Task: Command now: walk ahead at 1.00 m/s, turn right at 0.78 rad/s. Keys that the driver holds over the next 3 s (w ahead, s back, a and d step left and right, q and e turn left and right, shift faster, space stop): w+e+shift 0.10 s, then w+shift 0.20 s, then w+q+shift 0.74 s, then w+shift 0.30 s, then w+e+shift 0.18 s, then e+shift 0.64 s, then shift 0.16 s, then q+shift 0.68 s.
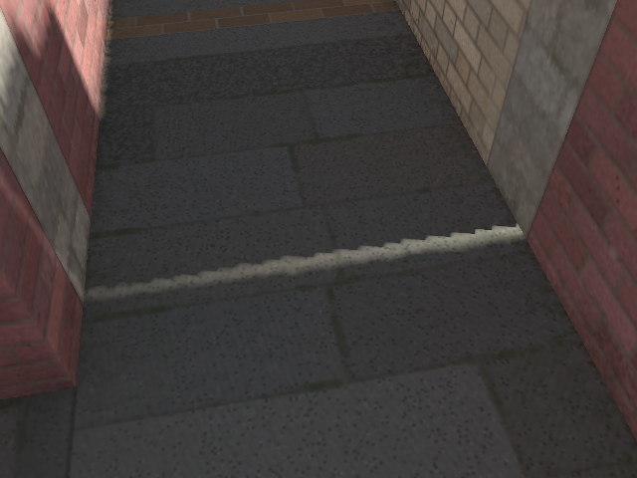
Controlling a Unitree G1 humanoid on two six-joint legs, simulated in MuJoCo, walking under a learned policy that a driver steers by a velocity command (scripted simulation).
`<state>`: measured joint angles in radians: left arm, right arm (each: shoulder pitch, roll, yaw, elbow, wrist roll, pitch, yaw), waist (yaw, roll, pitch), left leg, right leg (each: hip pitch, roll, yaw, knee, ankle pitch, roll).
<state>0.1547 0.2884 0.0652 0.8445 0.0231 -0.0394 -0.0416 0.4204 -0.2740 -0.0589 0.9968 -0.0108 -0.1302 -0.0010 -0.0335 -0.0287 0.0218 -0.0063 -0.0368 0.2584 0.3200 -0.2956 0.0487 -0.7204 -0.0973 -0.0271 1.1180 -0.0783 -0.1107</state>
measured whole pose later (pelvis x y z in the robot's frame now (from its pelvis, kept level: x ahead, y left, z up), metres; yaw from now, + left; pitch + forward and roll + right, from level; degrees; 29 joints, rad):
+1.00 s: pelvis +0.99 -0.02 -0.01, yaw +15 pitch +3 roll -1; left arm -0.08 0.24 -0.05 0.58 0.04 -0.08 -0.02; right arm 0.52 -0.30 -0.08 0.90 0.01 -0.07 0.02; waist -0.15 -0.01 0.02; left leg 0.09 -0.16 -0.26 0.26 -0.36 0.16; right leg -0.71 -0.08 0.07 0.60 0.05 0.02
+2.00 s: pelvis +1.78 +0.22 -0.02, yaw +2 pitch +2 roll -1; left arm 0.22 0.33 0.08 0.66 -0.03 -0.02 -0.04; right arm 0.08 -0.28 0.00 0.67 -0.01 -0.06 -0.04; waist 0.04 0.01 0.08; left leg -0.52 -0.02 -0.15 1.37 -0.46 -0.06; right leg -0.46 0.22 0.06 0.52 -0.07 -0.14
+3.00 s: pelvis +1.90 +0.22 +0.00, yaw +12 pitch +1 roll +0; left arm 0.13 0.25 0.06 0.66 0.02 0.03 0.04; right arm 0.21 -0.32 -0.10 0.63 0.03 0.05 0.00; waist -0.01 0.03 0.06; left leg -0.56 0.08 -0.01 1.02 -0.31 -0.13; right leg -0.10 0.01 -0.17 0.39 -0.31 -0.06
